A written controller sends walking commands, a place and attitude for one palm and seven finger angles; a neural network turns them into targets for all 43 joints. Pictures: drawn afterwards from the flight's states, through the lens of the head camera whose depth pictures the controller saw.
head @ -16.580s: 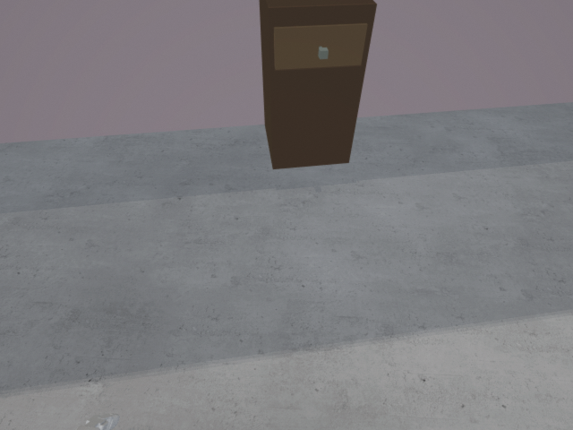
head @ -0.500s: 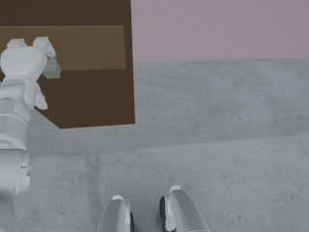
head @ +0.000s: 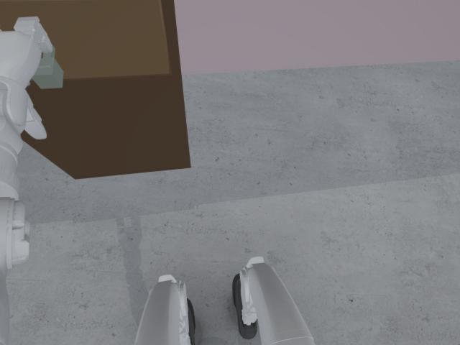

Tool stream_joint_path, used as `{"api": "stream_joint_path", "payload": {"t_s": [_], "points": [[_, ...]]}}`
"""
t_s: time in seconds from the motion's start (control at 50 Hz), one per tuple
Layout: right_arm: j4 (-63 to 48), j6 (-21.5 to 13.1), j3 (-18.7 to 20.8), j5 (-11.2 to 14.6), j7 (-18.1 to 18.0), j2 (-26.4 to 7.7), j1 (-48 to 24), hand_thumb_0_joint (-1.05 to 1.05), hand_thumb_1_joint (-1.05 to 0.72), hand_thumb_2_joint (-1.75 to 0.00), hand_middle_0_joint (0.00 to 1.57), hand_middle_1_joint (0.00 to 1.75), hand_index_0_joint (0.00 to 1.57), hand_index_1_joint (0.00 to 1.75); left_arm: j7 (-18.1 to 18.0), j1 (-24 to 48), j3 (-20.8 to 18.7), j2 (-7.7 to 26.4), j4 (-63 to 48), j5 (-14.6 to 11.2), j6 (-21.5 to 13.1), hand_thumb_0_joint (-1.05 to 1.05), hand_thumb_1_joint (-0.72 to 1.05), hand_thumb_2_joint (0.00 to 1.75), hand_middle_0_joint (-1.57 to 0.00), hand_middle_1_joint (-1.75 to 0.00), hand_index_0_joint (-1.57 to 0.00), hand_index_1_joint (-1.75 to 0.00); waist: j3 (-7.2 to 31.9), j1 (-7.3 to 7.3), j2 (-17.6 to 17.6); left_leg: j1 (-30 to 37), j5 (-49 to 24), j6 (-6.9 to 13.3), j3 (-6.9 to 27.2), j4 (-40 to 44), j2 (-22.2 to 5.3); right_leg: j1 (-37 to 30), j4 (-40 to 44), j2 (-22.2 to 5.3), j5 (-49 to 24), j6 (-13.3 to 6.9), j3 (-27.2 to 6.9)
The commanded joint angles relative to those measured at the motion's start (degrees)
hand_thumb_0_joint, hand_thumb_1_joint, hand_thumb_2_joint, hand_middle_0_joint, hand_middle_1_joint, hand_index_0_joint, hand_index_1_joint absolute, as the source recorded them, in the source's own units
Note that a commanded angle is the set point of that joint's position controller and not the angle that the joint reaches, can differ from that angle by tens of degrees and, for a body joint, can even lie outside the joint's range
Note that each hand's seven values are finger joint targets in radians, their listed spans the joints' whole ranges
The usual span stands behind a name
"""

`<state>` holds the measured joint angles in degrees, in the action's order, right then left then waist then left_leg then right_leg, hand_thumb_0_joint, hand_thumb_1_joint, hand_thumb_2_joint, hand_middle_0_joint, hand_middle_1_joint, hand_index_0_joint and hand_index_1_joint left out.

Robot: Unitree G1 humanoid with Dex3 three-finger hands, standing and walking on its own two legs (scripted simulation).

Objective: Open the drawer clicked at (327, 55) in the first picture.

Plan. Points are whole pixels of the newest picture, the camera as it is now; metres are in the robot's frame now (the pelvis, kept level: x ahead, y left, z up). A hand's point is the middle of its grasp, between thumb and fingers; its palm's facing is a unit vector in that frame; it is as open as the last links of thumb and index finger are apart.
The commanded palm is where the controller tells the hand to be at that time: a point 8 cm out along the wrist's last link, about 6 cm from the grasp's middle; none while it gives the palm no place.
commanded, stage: lower the fingers behind the handle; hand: left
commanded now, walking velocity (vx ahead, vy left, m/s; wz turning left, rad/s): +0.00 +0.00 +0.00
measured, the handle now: (48, 64) +0.60 +0.25 +0.01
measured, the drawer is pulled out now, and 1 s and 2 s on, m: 0.00 0.00 0.00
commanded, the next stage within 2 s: lift the fingers back up to retry in 0.18 s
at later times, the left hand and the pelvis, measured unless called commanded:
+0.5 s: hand (25, 78) +0.56 +0.28 +0.03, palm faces -0.09 -0.01 -1.00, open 13.7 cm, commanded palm +0.56 +0.26 +0.08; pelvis +0.00 +0.01 +0.01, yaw +0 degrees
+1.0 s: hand (9, 61) +0.56 +0.28 +0.06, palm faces -0.11 -0.06 -0.99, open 13.5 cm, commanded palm +0.55 +0.26 +0.13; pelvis +0.06 +0.01 +0.07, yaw +0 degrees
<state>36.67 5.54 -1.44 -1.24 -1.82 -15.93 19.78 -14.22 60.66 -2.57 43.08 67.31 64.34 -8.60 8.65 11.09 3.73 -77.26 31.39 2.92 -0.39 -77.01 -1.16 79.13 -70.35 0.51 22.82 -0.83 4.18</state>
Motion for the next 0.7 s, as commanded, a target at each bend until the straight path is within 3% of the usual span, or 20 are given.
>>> {"api": "stream_joint_path", "payload": {"t_s": [0.0,0.04,0.06,0.08,0.1,0.16,0.2,0.26,0.32,0.38,0.42,0.5,0.56,0.6,0.68], "points": [[-1.6,-1.4,3.7,0.0,-1.1,-10.7,11.4,0.00,-0.90,-0.90,0.20,0.30,0.20,0.30,0.6,15.3,-1.2,12.2,-6.4,0.0,-2.0,0.00,-0.50,0.30,-0.30,-1.20,-0.30,-1.20,26.7,1.31,2.8,13.1,-8.5,0.9,3.4,10.1,1.5,-18.5,7.8,2.2,-1.0,-1.2,-2.1],[-1.3,-1.6,3.6,0.0,-1.2,-10.9,11.7,0.00,-0.90,-0.90,0.20,0.30,0.20,0.30,0.0,16.4,-1.2,12.4,-6.6,0.0,-2.1,0.00,-0.50,0.30,-0.30,-1.20,-0.30,-1.20,26.3,1.52,3.8,13.0,-7.8,0.8,3.6,10.0,1.5,-17.2,7.5,2.2,-0.2,-1.2,-1.9],[-1.3,-1.6,3.6,0.1,-1.1,-11.0,11.9,0.00,-0.90,-0.90,0.20,0.30,0.20,0.30,-0.3,15.4,-1.9,13.2,-5.7,0.0,-1.9,0.00,-0.50,0.30,-0.30,-1.20,-0.30,-1.20,25.9,0.95,3.0,12.5,-7.4,0.8,3.6,10.1,1.6,-17.4,7.5,2.2,0.3,-1.3,-1.8],[-1.3,-1.7,3.5,0.1,-1.1,-11.1,11.8,0.00,-0.90,-0.90,0.20,0.30,0.20,0.30,-0.7,16.5,-1.8,13.2,-5.7,0.0,-1.7,0.00,-0.50,0.30,-0.30,-1.20,-0.30,-1.20,25.9,1.58,2.8,12.1,-7.0,0.9,3.7,10.0,1.6,-17.0,7.5,2.3,0.5,-1.2,-1.9],[-0.9,-1.8,3.5,0.0,-1.1,-11.3,11.9,0.00,-0.90,-0.90,0.20,0.30,0.20,0.30,-1.1,17.2,-2.6,14.5,-5.9,0.2,-1.7,0.00,-0.50,0.30,-0.30,-1.20,-0.30,-1.20,26.5,1.33,3.4,12.7,-7.4,0.8,3.7,10.0,1.5,-16.7,7.2,2.2,0.3,-1.2,-1.8],[-0.7,-1.8,3.6,0.0,-0.8,-11.3,12.4,0.00,-0.90,-0.90,0.20,0.30,0.20,0.30,-2.1,18.2,-1.3,12.8,-5.8,0.8,-0.8,0.00,-0.50,0.30,-0.30,-1.20,-0.30,-1.20,27.6,1.33,5.9,15.2,-9.1,0.3,4.6,10.1,1.5,-14.8,6.7,2.2,-0.2,-1.4,-1.3],[-0.6,-1.5,3.7,-0.2,-0.6,-11.6,12.7,0.00,-0.90,-0.90,0.20,0.30,0.20,0.30,-2.5,17.6,-2.9,14.1,-5.8,0.9,-0.2,0.00,-0.50,0.30,-0.30,-1.20,-0.30,-1.20,29.0,0.90,5.4,17.1,-11.1,0.1,5.0,10.2,1.3,-15.0,6.4,2.3,-1.2,-1.4,-1.0],[-0.8,-1.4,3.6,0.2,-0.4,-11.4,12.6,0.00,-0.90,-0.90,0.20,0.30,0.20,0.30,-2.2,18.1,-0.1,10.9,-3.7,0.5,1.5,0.00,-0.50,0.30,-0.30,-1.20,-0.30,-1.20,26.2,2.12,4.8,16.7,-9.9,0.2,4.9,10.7,1.4,-14.2,7.4,2.3,-0.6,-1.3,-0.9],[-1.0,-1.1,3.5,0.3,-0.6,-11.8,13.1,0.00,-0.90,-0.90,0.20,0.30,0.20,0.30,-2.1,21.9,-2.5,15.7,-6.7,0.5,2.4,0.00,-0.50,0.30,-0.30,-1.20,-0.30,-1.20,30.0,1.71,5.7,18.3,-10.3,0.3,4.8,11.6,1.5,-17.6,8.2,2.3,-1.2,-1.1,-1.1],[-1.0,-1.0,3.4,0.5,-0.9,-11.5,13.3,0.00,-0.90,-0.90,0.20,0.30,0.20,0.30,-1.1,22.5,-2.3,16.0,-7.7,0.1,3.1,0.00,-0.50,0.30,-0.30,-1.20,-0.30,-1.20,30.0,1.73,5.9,20.3,-11.6,0.3,5.0,13.0,1.6,-19.7,9.6,2.3,-2.2,-1.0,-1.0],[-1.1,-0.9,3.4,0.6,-1.2,-11.4,13.4,0.00,-0.90,-0.90,0.20,0.30,0.20,0.30,-0.4,23.2,-2.2,16.0,-8.7,-0.4,2.9,0.00,-0.50,0.30,-0.30,-1.20,-0.30,-1.20,30.6,2.08,6.6,22.6,-13.6,0.3,5.2,13.7,1.5,-20.5,10.6,2.3,-3.6,-0.9,-1.2],[-1.2,-0.7,3.3,0.5,-1.6,-11.2,13.2,0.00,-0.90,-0.90,0.20,0.30,0.20,0.30,1.0,21.9,-4.7,18.7,-11.9,-1.6,1.1,0.00,-0.50,0.30,-0.30,-1.20,-0.30,-1.20,32.1,0.76,6.2,25.2,-16.4,0.4,4.8,15.2,1.5,-24.7,12.3,2.4,-6.0,-0.9,-1.6],[-0.9,-1.0,3.7,0.4,-1.8,-10.7,13.2,0.00,-0.90,-0.90,0.20,0.30,0.20,0.30,0.7,22.5,-3.9,16.8,-14.5,-2.0,-0.9,0.00,-0.50,0.30,-0.30,-1.20,-0.30,-1.20,31.1,0.91,8.0,28.5,-17.9,0.1,5.2,16.5,1.3,-24.5,13.9,2.5,-6.4,-1.0,-1.5],[-0.5,-1.1,4.1,0.1,-1.8,-10.5,13.2,0.00,-0.90,-0.90,0.20,0.30,0.20,0.30,0.1,22.8,-4.9,17.0,-17.3,-2.2,-2.8,0.00,-0.50,0.30,-0.30,-1.20,-0.30,-1.20,33.1,0.58,9.0,32.2,-21.4,-0.2,5.5,17.0,1.0,-24.9,14.3,2.6,-8.3,-1.1,-1.3],[0.3,-0.9,4.9,-0.4,-1.4,-10.4,13.7,0.00,-0.90,-0.90,0.20,0.30,0.20,0.30,-1.7,19.4,-5.7,15.4,-18.8,-2.9,-4.3,0.00,-0.50,0.30,-0.30,-1.20,-0.30,-1.20,33.0,-0.66,10.1,37.1,-27.6,-1.0,5.6,18.4,0.9,-26.6,16.0,2.8,-11.5,-1.4,-1.1]]}}
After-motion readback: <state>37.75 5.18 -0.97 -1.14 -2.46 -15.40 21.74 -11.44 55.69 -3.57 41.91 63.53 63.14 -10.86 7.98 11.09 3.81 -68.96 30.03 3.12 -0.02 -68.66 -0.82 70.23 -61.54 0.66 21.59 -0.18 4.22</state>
